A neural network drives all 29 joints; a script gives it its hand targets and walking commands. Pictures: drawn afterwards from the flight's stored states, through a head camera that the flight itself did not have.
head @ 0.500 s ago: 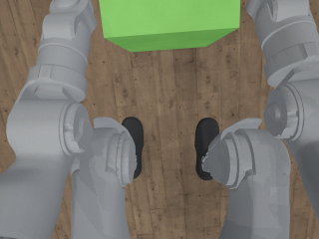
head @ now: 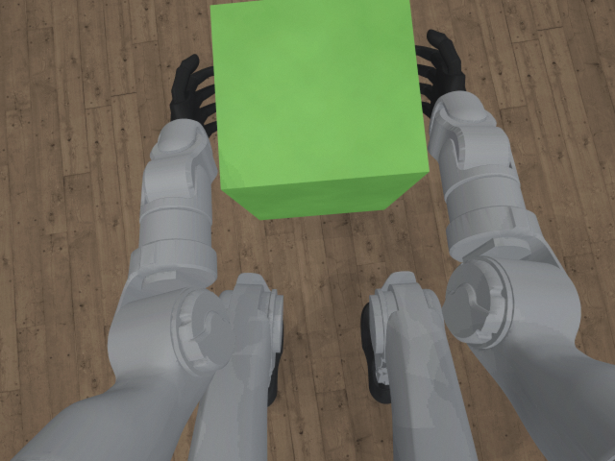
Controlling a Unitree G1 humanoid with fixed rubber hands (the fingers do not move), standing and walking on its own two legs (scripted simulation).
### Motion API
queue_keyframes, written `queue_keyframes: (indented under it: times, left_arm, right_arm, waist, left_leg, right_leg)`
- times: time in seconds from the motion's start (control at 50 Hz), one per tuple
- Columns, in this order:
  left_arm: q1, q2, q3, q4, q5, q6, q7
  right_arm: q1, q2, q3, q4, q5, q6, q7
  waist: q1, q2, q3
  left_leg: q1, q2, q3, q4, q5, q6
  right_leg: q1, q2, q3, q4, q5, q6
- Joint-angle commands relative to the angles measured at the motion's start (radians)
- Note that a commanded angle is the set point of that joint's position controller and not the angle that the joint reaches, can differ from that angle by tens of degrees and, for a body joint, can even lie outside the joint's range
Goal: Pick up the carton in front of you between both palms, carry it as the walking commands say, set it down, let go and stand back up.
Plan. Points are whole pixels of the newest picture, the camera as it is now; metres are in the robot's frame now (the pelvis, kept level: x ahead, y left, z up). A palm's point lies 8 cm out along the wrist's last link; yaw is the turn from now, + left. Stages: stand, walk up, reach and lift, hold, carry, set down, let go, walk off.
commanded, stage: reach and lift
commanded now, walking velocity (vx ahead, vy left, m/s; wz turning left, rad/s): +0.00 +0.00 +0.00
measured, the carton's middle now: (316, 130) +0.52 +0.01 -0.13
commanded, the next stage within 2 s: none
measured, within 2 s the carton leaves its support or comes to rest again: neither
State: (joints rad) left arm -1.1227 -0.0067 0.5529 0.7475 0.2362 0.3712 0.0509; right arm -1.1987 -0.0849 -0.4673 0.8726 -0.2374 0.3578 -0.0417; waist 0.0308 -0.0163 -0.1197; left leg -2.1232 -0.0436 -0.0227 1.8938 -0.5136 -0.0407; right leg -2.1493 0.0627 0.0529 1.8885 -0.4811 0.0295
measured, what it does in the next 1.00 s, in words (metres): rises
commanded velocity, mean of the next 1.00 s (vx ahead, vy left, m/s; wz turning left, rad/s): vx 0.00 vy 0.00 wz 0.00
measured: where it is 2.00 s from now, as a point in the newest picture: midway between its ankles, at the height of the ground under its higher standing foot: (322, 371)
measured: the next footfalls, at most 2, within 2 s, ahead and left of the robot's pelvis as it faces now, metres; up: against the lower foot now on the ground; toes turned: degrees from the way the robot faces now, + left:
none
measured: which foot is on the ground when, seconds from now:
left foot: down 0.00-1.00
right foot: down 0.00-1.00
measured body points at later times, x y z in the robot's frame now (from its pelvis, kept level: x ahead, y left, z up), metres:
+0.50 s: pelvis +0.04 +0.00 +0.12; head +0.23 -0.01 +0.52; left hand +0.48 +0.15 +0.08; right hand +0.49 -0.15 +0.07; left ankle +0.12 +0.13 -0.42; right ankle +0.12 -0.12 -0.42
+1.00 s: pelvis +0.08 +0.00 +0.26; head +0.17 +0.00 +0.70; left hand +0.44 +0.15 +0.23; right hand +0.44 -0.15 +0.23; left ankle +0.12 +0.13 -0.42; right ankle +0.12 -0.12 -0.42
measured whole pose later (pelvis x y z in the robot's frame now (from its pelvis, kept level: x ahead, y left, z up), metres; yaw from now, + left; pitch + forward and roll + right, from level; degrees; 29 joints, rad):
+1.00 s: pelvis +0.08 +0.00 +0.26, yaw -1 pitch +19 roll +0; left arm -0.44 -0.14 0.36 0.52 0.22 0.38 0.02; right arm -0.46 0.13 -0.35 0.55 -0.22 0.37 -0.04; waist 0.01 0.00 -0.18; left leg -0.91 -0.03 -0.06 0.97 -0.40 -0.01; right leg -0.92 0.03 0.05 0.96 -0.38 0.01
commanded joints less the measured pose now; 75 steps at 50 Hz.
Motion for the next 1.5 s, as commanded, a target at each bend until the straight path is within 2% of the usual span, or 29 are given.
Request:
queue_keyframes:
  times: [0.0, 0.06, 0.14, 0.22, 0.32, 0.42, 0.6, 0.88, 1.04, 1.22, 1.3, 1.42, 1.48]
  left_arm:
    - [-0.708, -0.964, -0.447, 0.0, -0.127, -0.013, -0.246]
    - [-0.699, -1.004, -0.494, -0.037, -0.145, 0.001, -0.256]
    - [-0.65, -1.064, -0.584, -0.096, -0.181, 0.019, -0.262]
    - [-0.57, -1.094, -0.658, -0.144, -0.212, 0.03, -0.265]
    - [-0.454, -1.11, -0.704, -0.16, -0.225, 0.028, -0.267]
    - [-0.355, -1.118, -0.707, -0.146, -0.216, 0.018, -0.269]
    - [-0.189, -1.131, -0.697, -0.121, -0.179, -0.004, -0.27]
    - [0.073, -1.156, -0.763, -0.171, -0.158, -0.018, -0.265]
    - [0.219, -1.153, -0.813, -0.226, -0.163, 0.017, -0.266]
    - [0.348, -1.14, -0.87, -0.323, -0.183, 0.113, -0.271]
    - [0.387, -1.129, -0.868, -0.361, -0.188, 0.168, -0.274]
    - [0.351, -1.094, -0.756, -0.313, -0.133, 0.216, -0.289]
    - [0.282, -1.11, -0.745, -0.311, -0.13, 0.211, -0.299]
  right_arm:
    - [-0.576, 1.048, 0.344, 0.03, 0.101, -0.006, 0.248]
    - [-0.563, 1.075, 0.37, -0.011, 0.108, 0.003, 0.252]
    - [-0.521, 1.138, 0.464, -0.093, 0.151, 0.019, 0.261]
    - [-0.459, 1.183, 0.559, -0.166, 0.198, 0.034, 0.27]
    - [-0.365, 1.22, 0.629, -0.202, 0.225, 0.036, 0.265]
    - [-0.261, 1.241, 0.633, -0.192, 0.21, 0.026, 0.249]
    - [-0.09, 1.256, 0.608, -0.179, 0.167, 0.002, 0.234]
    - [0.159, 1.268, 0.681, -0.257, 0.159, -0.006, 0.245]
    - [0.309, 1.259, 0.724, -0.313, 0.163, 0.028, 0.255]
    - [0.429, 1.237, 0.779, -0.427, 0.19, 0.125, 0.266]
    - [0.458, 1.209, 0.786, -0.482, 0.194, 0.183, 0.271]
    - [0.423, 1.18, 0.679, -0.429, 0.146, 0.231, 0.289]
    - [0.35, 1.198, 0.667, -0.427, 0.142, 0.226, 0.299]
  waist:
    - [-0.002, -0.025, -0.912]
    - [-0.019, 0.0, -1.005]
    - [-0.018, 0.016, -1.129]
    - [-0.004, 0.006, -1.173]
    - [0.008, -0.02, -1.111]
    - [0.003, -0.03, -0.995]
    - [-0.011, -0.006, -0.834]
    - [-0.017, 0.011, -0.642]
    - [-0.023, 0.017, -0.498]
    - [-0.03, 0.017, -0.321]
    - [-0.032, 0.021, -0.214]
    - [-0.028, 0.024, -0.032]
    - [-0.029, 0.023, -0.042]
  left_leg:
    - [0.471, -0.119, 0.106, -0.242, 0.04, 0.026]
    - [0.556, -0.124, 0.103, -0.279, 0.073, 0.018]
    - [0.674, -0.126, 0.103, -0.325, 0.152, 0.008]
    - [0.759, -0.126, 0.097, -0.369, 0.222, 0.005]
    - [0.819, -0.127, 0.08, -0.433, 0.252, 0.008]
    - [0.87, -0.129, 0.063, -0.516, 0.23, 0.013]
    - [1.023, -0.128, 0.033, -0.691, 0.223, 0.021]
    - [1.396, -0.098, -0.03, -0.986, 0.332, 0.038]
    - [1.634, -0.076, -0.054, -1.166, 0.443, 0.043]
    - [1.877, -0.056, -0.062, -1.363, 0.534, 0.04]
    - [1.948, -0.048, -0.066, -1.443, 0.513, 0.039]
    - [1.938, -0.035, -0.058, -1.512, 0.312, 0.048]
    - [1.947, -0.033, -0.052, -1.51, 0.27, 0.054]
  right_leg:
    - [0.556, 0.104, -0.116, -0.233, 0.02, -0.033]
    - [0.617, 0.106, -0.121, -0.266, 0.054, -0.033]
    - [0.727, 0.109, -0.123, -0.306, 0.133, -0.027]
    - [0.82, 0.112, -0.115, -0.35, 0.203, -0.016]
    - [0.911, 0.115, -0.098, -0.421, 0.238, -0.008]
    - [0.997, 0.114, -0.076, -0.513, 0.225, -0.009]
    - [1.172, 0.105, -0.035, -0.694, 0.225, -0.021]
    - [1.496, 0.079, 0.009, -0.98, 0.319, -0.033]
    - [1.706, 0.06, 0.026, -1.155, 0.423, -0.039]
    - [1.932, 0.041, 0.029, -1.352, 0.504, -0.032]
    - [1.993, 0.033, 0.025, -1.429, 0.473, -0.029]
    - [1.985, 0.021, 0.018, -1.492, 0.283, -0.04]
    - [1.989, 0.019, 0.014, -1.492, 0.241, -0.044]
